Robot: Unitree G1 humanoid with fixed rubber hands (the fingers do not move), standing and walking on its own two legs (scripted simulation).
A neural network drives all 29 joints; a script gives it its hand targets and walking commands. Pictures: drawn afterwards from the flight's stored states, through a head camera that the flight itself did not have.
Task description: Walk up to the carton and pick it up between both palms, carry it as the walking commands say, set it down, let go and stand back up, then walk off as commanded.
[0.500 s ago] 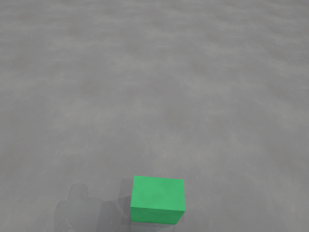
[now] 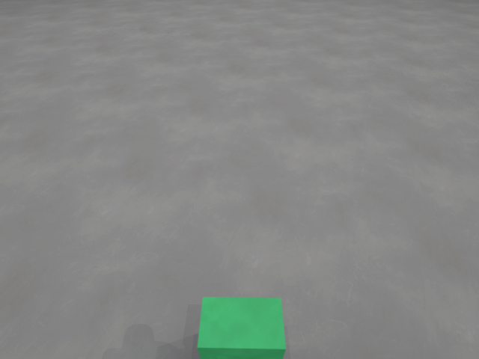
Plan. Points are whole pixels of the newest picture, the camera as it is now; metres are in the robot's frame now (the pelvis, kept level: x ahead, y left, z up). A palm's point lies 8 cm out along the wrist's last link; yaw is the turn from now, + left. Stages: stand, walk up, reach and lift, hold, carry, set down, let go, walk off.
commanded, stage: walk up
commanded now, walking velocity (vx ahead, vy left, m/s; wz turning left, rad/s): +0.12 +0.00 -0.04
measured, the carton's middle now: (241, 337) +0.39 +0.00 -0.62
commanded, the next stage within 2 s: none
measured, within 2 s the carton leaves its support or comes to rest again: neither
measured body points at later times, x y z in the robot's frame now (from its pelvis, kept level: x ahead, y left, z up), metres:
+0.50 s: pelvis +0.05 +0.02 +0.01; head +0.05 +0.03 +0.46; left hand +0.04 +0.23 -0.16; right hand +0.06 -0.21 -0.14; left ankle +0.03 +0.09 -0.73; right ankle -0.01 -0.12 -0.73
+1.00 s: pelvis +0.08 +0.01 +0.01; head +0.07 +0.02 +0.46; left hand +0.05 +0.22 -0.16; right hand +0.07 -0.20 -0.15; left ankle +0.03 +0.09 -0.73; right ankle -0.01 -0.12 -0.73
